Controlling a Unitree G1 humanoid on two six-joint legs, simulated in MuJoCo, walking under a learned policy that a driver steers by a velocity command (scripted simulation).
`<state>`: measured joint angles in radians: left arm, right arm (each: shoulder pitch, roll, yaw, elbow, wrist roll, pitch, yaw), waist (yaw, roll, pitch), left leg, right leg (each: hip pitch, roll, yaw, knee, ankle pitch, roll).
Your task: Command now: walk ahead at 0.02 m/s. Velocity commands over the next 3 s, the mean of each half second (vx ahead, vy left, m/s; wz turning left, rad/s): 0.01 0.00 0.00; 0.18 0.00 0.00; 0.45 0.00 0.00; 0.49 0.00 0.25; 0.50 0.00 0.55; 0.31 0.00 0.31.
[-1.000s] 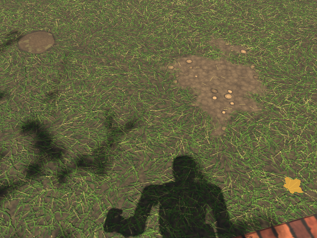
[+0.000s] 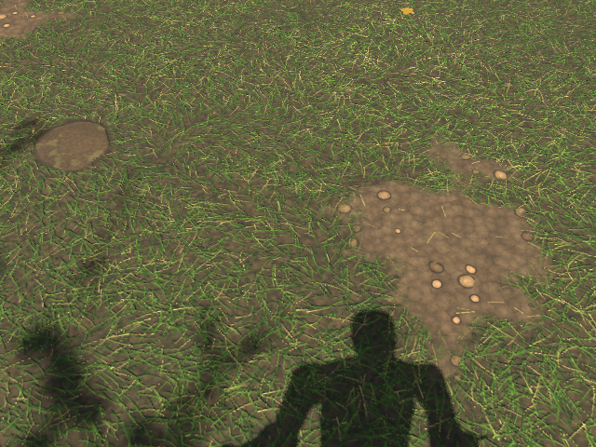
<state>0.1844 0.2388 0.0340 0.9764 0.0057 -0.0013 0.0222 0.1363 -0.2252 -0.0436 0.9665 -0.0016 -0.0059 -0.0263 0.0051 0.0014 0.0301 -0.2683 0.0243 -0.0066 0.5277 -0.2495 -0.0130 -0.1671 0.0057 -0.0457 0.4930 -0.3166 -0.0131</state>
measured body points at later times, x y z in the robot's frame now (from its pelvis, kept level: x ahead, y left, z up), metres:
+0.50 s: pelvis -0.01 +0.00 +0.00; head +0.00 +0.00 +0.45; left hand +0.03 +0.25 -0.15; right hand +0.06 -0.26 -0.15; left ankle +0.02 +0.13 -0.74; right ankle -0.03 -0.11 -0.74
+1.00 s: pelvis +0.06 +0.05 -0.01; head +0.07 +0.07 +0.44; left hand +0.06 +0.31 -0.16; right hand +0.09 -0.22 -0.14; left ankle +0.05 +0.14 -0.74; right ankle -0.03 -0.10 -0.68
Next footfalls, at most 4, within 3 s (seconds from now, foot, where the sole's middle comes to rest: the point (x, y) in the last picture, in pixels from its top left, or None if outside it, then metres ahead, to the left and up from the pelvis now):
1.42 right None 0.47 -0.08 -0.77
1.98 left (240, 339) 0.77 0.18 -0.77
2.46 right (285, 237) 1.10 0.07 -0.77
2.92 left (172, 226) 1.14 0.40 -0.77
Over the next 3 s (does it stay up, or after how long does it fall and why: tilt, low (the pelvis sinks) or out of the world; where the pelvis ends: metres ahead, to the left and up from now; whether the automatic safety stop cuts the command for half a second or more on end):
stays up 1.09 0.23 -0.01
